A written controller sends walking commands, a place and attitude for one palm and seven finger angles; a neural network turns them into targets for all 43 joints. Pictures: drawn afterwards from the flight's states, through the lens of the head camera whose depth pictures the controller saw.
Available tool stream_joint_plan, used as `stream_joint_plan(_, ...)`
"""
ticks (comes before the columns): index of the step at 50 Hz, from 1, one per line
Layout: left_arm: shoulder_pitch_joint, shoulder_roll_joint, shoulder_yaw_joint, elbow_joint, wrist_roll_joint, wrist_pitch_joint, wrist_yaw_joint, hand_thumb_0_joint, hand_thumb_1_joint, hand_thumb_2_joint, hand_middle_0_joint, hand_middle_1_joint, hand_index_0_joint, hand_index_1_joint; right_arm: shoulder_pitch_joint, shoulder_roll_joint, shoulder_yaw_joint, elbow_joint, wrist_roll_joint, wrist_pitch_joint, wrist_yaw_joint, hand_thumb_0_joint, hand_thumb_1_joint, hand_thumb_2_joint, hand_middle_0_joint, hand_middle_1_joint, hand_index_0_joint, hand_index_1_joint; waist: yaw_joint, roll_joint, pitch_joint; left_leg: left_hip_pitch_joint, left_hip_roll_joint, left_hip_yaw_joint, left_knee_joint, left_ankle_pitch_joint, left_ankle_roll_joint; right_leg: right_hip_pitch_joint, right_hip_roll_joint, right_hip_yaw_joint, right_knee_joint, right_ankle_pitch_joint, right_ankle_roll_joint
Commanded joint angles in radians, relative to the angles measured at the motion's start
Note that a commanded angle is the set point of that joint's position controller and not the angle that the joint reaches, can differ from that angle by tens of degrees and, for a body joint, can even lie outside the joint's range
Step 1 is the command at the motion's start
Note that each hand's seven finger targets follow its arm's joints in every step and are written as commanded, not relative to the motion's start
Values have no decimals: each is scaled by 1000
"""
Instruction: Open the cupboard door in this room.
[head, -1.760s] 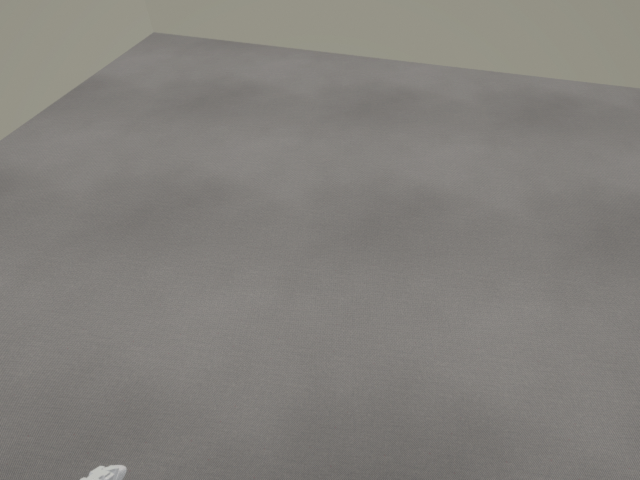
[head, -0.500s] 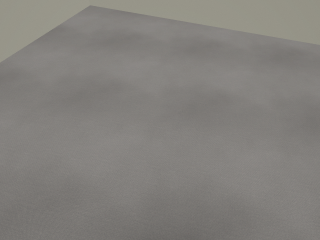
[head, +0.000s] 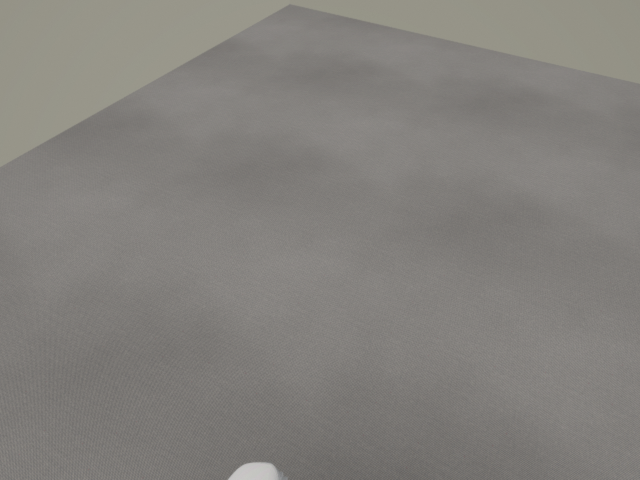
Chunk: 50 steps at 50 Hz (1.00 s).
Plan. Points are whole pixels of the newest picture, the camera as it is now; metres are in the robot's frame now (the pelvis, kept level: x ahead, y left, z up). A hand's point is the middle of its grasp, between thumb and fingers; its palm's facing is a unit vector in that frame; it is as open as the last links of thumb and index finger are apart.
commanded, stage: turn or walk to find it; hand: left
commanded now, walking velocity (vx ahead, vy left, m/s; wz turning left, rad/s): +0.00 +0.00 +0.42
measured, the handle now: out of the picture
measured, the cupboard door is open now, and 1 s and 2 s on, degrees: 0 0 0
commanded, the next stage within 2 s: none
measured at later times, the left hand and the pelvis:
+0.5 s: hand out of the picture +0.00 +0.24 -0.16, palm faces +0.23 -0.94 -0.26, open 7.4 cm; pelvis -0.03 +0.02 +0.00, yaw +12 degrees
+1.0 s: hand out of the picture -0.13 +0.22 -0.19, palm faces +0.46 -0.87 -0.20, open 7.4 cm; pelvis -0.08 +0.03 -0.01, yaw +25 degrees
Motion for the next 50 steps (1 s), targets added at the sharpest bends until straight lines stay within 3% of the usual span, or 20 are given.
stream_joint_plan(1, 60, 228, 66, -45, 1, -20, 14, 0, 900, 900, -200, -300, -200, -300, -95, -32, 15, -94, 10, -32, 5, 0, -900, -900, 200, 300, 200, 300, 56, -204, -24, 35, 6, 52, -200, -38, -3, 48, -252, 143, -125, 528, -151)
stream_joint_plan(4, 49, 236, 71, -38, -6, -13, 11, 0, 900, 900, -200, -300, -200, -300, -30, -52, 17, -79, 9, -47, 1, 0, -900, -900, 200, 300, 200, 300, 22, -180, -77, 200, -6, 84, -475, 111, 11, 37, -228, 75, -2, 554, -83)
stream_joint_plan(5, 43, 220, 68, -43, -15, -8, 8, 0, 900, 900, -200, -300, -200, -300, 18, -88, 10, -67, 6, -55, 1, 0, -900, -900, 200, 300, 200, 300, -5, -97, -112, 337, 27, 48, -599, 264, 27, -42, -200, 28, 103, 467, -35)
stream_joint_plan(6, 61, 163, 61, -72, -22, 0, 2, 0, 900, 900, -200, -300, -200, -300, 48, -189, -11, -70, -3, -65, -2, 0, -900, -900, 200, 300, 200, 300, -15, 174, -145, 492, 253, -235, -640, 551, 117, -261, -85, -42, 295, 105, 41)
stream_joint_plan(7, 10, 118, 39, -108, -13, 3, 1, 0, 900, 900, -200, -300, -200, -300, 100, -246, -22, -65, 6, -59, -4, 0, -900, -900, 200, 300, 200, 300, -35, 270, -138, 472, 396, -354, -653, 823, 222, -346, -24, -9, 462, -322, 65)
stream_joint_plan(9, -80, 128, 48, -93, -18, 20, 7, 0, 900, 900, -200, -300, -200, -300, 82, -210, -17, -45, -1, -62, -29, 0, -900, -900, 200, 300, 200, 300, -48, 217, -101, 368, 344, -342, -676, 640, 241, -375, -35, 102, 596, -247, 61)
stream_joint_plan(13, -9, 118, 54, -45, -18, 19, -13, 0, 900, 900, -200, -300, -200, -300, -37, -149, 4, -83, 0, -69, -30, 0, -900, -900, 200, 300, 200, 300, 11, 146, -75, 289, 220, -201, -696, 493, 199, -301, -24, 82, 549, -90, 69)
stream_joint_plan(20, -51, 93, 52, -71, -21, 20, -7, 0, 900, 900, -200, -300, -200, -300, 11, -151, -8, -77, -6, -57, -27, 0, -900, -900, 200, 300, 200, 300, -15, 127, -60, 287, 224, -303, -715, 384, 225, -250, 12, 81, 341, -113, 69)
stream_joint_plan(26, 75, 92, 55, -55, -24, -2, 4, 0, 900, 900, -200, -300, -200, -300, -29, -136, -16, -96, -2, -44, -16, 0, -900, -900, 200, 300, 200, 300, 44, 96, -76, 98, 148, -311, -610, 278, 158, 61, 42, 62, -81, 82, 49)
stream_joint_plan(27, 86, 144, 63, -59, -15, -13, 9, 0, 900, 900, -200, -300, -200, -300, -13, -97, -13, -102, 6, -44, -9, 0, -900, -900, 200, 300, 200, 300, 51, -27, -79, -4, 73, -247, -490, 187, 105, 155, -58, 164, -206, 70, 21)
stream_joint_plan(28, 85, 235, 81, -71, -1, -21, 15, 0, 900, 900, -200, -300, -200, -300, 1, -27, -1, -127, 9, -45, -6, 0, -900, -900, 200, 300, 200, 300, 52, -302, -65, -156, -72, -68, -247, -41, 31, 178, -321, 457, -302, 44, -87)
stream_joint_plan(29, 65, 245, 79, -91, -11, -17, 14, 0, 900, 900, -200, -300, -200, -300, -29, -75, -15, -130, -7, -36, -9, 0, -900, -900, 200, 300, 200, 300, 66, -271, -58, -115, -46, -86, -53, -129, 27, 28, -396, 465, -325, 40, -153)
stream_joint_plan(32, -76, 157, 59, -114, -13, -21, 13, 0, 900, 900, -200, -300, -200, -300, 18, -66, -21, -70, -7, -17, 8, 0, -900, -900, 200, 300, 200, 300, -14, -144, 18, -83, 3, -78, 170, 30, 16, -102, -243, 261, -298, 62, -116)
stream_joint_plan(34, -68, 143, 53, -109, -12, -28, 13, 0, 900, 900, -200, -300, -200, -300, 46, -51, -13, -50, -7, -16, 10, 0, -900, -900, 200, 300, 200, 300, -14, -158, 0, -76, 13, -42, 173, 68, -4, -54, -215, 172, -268, 155, -115)
stream_joint_plan(41, 56, 194, 68, -48, -2, -21, 12, 0, 900, 900, -200, -300, -200, -300, -63, -28, 7, -63, 2, -21, 5, 0, -900, -900, 200, 300, 200, 300, 60, -180, -27, -1, 28, 31, -114, -42, -16, 53, -267, 134, -202, 350, -153)
stream_joint_plan(46, 31, 213, 79, -33, -7, -9, 7, 0, 900, 900, -200, -300, -200, -300, 9, -30, 14, -46, 8, -42, -3, 0, -900, -900, 200, 300, 200, 300, 20, -175, -79, 225, 9, 89, -472, 97, 6, 3, -252, 50, -59, 415, -84)
stream_joint_plan(47, 16, 189, 77, -35, -16, -3, 5, 0, 900, 900, -200, -300, -200, -300, 62, -63, 9, -38, 7, -53, 0, 0, -900, -900, 200, 300, 200, 300, -12, -71, -114, 343, 47, 39, -620, 221, 20, -64, -221, -1, 62, 333, -34)
stream_joint_plan(48, 35, 126, 69, -67, -24, 7, -1, 0, 900, 900, -200, -300, -200, -300, 80, -165, -12, -45, -3, -62, -4, 0, -900, -900, 200, 300, 200, 300, -14, 227, -113, 445, 281, -273, -694, 429, 111, -298, -90, -69, 264, -27, 47)
stream_joint_plan(49, -18, 97, 52, -99, -15, 12, -3, 0, 900, 900, -200, -300, -200, -300, 113, -228, -25, -43, -2, -55, -9, 0, -900, -900, 200, 300, 200, 300, -41, 302, -91, 391, 411, -385, -723, 580, 217, -370, -35, -21, 433, -309, 65)
stream_joint_plan(50, -80, 107, 55, -89, -11, 27, 7, 0, 900, 900, -200, -300, -200, -300, 126, -200, -22, -23, -5, -61, -23, 0, -900, -900, 200, 300, 200, 300, -59, 300, -89, 325, 365, -373, -735, 523, 210, -360, -36, 75, 523, -272, 58)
